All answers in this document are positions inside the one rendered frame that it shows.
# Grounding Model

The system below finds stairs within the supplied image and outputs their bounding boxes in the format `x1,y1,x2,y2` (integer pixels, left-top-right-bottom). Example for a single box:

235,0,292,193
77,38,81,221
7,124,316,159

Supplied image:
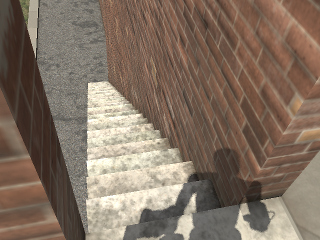
86,81,222,233

